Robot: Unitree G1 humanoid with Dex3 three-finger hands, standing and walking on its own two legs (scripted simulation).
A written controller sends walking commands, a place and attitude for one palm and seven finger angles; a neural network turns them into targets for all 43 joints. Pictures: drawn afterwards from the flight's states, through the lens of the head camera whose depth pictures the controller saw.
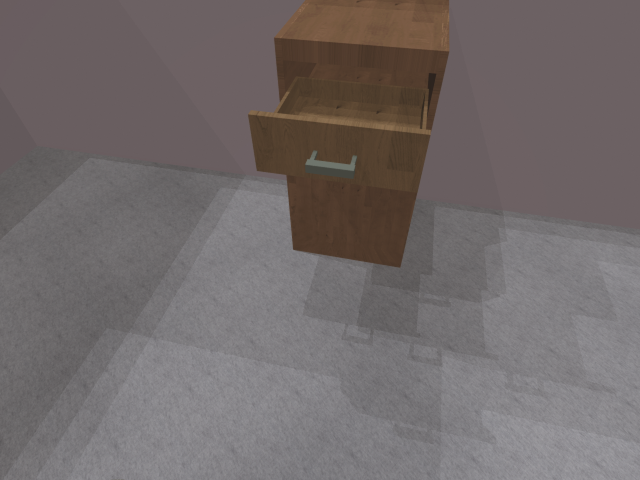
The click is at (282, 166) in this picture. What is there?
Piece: drawer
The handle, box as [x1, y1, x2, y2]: [305, 150, 356, 178]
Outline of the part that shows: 305,164 305,172 352,178 354,174 354,164 356,156 353,155 350,164 319,161 315,159 317,151 313,150 310,158 307,159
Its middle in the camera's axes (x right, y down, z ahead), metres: +0.02 -0.17 +0.89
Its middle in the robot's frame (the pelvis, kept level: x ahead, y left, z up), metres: +0.78 +0.02 -0.05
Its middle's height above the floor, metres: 0.72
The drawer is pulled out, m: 0.30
